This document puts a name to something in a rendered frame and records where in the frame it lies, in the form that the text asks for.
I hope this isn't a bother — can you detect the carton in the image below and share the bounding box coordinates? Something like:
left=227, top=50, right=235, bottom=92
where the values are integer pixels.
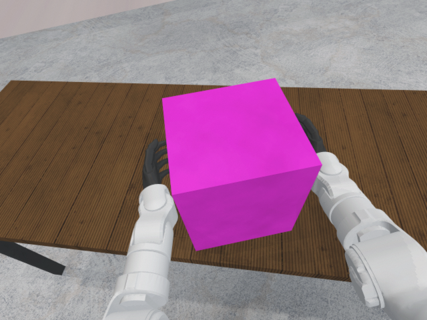
left=162, top=78, right=322, bottom=251

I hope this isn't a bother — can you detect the table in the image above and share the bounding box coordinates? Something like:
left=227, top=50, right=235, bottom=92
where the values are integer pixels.
left=0, top=80, right=427, bottom=282

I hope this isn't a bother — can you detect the right robot forearm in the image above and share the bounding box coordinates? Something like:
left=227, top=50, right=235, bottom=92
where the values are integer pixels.
left=311, top=152, right=427, bottom=259

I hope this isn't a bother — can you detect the left robot forearm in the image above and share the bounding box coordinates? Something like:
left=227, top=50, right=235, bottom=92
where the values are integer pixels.
left=102, top=184, right=178, bottom=320

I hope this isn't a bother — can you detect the robot left hand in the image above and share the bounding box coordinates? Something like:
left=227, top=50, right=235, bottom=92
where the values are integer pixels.
left=142, top=139, right=169, bottom=189

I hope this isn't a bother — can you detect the right robot upper arm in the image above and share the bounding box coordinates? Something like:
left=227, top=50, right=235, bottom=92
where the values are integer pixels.
left=345, top=231, right=427, bottom=320

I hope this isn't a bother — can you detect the robot right hand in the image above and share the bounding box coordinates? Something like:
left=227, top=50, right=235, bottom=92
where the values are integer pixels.
left=295, top=113, right=327, bottom=153

